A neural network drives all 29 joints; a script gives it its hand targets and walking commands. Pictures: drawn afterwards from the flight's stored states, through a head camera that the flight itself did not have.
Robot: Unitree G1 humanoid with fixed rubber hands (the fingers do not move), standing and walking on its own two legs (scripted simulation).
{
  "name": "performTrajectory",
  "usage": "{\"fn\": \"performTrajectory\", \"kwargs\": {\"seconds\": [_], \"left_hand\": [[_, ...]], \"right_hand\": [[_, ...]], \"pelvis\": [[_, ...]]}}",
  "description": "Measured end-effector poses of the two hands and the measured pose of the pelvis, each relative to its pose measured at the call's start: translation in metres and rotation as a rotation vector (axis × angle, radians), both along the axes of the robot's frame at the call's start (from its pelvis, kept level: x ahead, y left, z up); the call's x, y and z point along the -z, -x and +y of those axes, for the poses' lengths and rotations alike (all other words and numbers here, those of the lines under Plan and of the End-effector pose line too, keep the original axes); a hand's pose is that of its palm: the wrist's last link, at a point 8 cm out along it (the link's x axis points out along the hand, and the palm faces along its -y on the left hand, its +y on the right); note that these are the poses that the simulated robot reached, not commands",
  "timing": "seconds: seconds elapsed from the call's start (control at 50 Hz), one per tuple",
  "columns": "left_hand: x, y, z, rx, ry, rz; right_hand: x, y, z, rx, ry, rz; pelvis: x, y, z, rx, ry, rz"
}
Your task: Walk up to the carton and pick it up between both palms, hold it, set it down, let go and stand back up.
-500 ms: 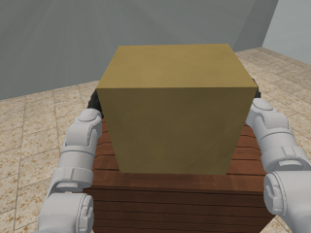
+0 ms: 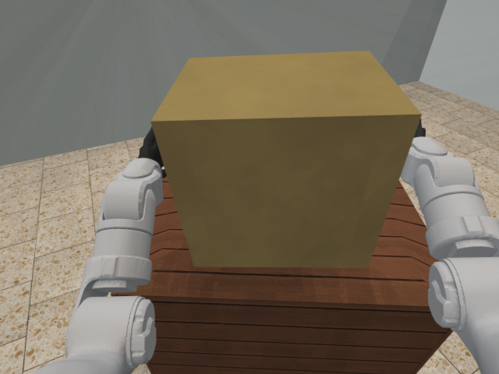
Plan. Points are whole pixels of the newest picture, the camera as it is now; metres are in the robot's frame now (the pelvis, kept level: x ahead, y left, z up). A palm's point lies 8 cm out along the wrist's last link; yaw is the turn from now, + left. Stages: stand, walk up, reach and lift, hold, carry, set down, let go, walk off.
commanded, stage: reach and lift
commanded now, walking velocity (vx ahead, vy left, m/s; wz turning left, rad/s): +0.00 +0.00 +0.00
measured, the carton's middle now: (278, 162) +0.43 -0.01 +0.18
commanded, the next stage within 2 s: hold in 0.68 s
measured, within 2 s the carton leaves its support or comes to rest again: neither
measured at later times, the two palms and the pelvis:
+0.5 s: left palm (148, 165) +0.36 +0.20 +0.22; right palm (410, 141) +0.39 -0.21 +0.25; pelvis +0.00 +0.00 +0.00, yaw +0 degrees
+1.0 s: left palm (143, 160) +0.36 +0.20 +0.23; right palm (411, 135) +0.39 -0.20 +0.26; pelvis +0.00 +0.00 +0.00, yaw +0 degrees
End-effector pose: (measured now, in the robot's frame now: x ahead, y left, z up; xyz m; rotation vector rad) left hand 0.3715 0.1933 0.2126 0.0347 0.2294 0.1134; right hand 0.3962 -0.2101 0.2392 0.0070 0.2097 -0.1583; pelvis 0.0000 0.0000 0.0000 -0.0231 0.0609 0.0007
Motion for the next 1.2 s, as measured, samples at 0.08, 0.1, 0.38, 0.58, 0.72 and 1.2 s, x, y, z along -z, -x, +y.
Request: {"fn": "performTrajectory", "kwargs": {"seconds": [0.08,0.1,0.38,0.58,0.72,1.2], "left_hand": [[-0.001,-0.002,-0.001,0.000,0.001,0.005],[0.000,-0.003,-0.001,0.000,0.000,0.007],[-0.006,0.004,0.001,-0.012,-0.004,-0.009],[-0.011,0.010,0.002,-0.011,0.001,-0.008],[-0.021,0.010,0.002,-0.014,0.013,-0.026],[-0.029,0.032,0.008,-0.027,0.015,-0.030]], "right_hand": [[-0.001,-0.002,-0.001,0.000,-0.001,0.005],[0.000,-0.003,-0.001,0.000,-0.001,0.007],[-0.007,-0.002,0.002,-0.007,-0.027,-0.009],[-0.017,0.005,0.003,-0.005,-0.022,-0.007],[-0.028,0.005,0.004,-0.007,-0.019,-0.025],[-0.037,0.022,0.009,-0.020,-0.007,-0.023]], "pelvis": [[0.000,-0.001,-0.001,0.000,-0.001,0.003],[0.000,-0.002,-0.001,0.000,-0.002,0.004],[-0.001,-0.003,-0.001,0.000,-0.001,0.002],[-0.001,0.002,-0.001,-0.001,0.000,-0.006],[-0.001,0.003,-0.001,-0.001,0.000,-0.008],[-0.001,0.008,-0.001,-0.002,0.001,-0.027]]}}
